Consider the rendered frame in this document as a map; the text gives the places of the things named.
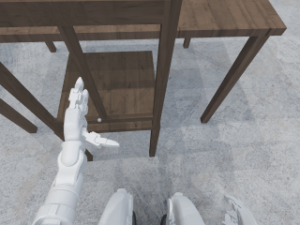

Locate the right robot thigh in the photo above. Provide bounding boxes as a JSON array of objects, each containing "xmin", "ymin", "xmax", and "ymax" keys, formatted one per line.
[{"xmin": 167, "ymin": 195, "xmax": 205, "ymax": 225}]

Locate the table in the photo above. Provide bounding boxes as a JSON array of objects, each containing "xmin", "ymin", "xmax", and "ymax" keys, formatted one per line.
[{"xmin": 0, "ymin": 0, "xmax": 287, "ymax": 134}]

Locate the right robot shin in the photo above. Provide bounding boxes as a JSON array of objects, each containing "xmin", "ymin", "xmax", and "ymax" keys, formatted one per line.
[{"xmin": 166, "ymin": 192, "xmax": 183, "ymax": 225}]

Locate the left robot hand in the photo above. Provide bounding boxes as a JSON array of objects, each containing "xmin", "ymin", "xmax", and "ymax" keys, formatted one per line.
[{"xmin": 64, "ymin": 77, "xmax": 120, "ymax": 149}]

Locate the right robot hand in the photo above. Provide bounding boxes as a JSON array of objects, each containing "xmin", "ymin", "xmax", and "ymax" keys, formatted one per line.
[{"xmin": 222, "ymin": 194, "xmax": 258, "ymax": 225}]

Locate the robot left forearm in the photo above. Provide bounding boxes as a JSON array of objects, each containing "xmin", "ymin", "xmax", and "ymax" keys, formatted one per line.
[{"xmin": 31, "ymin": 140, "xmax": 87, "ymax": 225}]

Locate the chair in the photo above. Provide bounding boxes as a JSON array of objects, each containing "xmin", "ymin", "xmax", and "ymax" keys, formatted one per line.
[{"xmin": 0, "ymin": 0, "xmax": 183, "ymax": 162}]

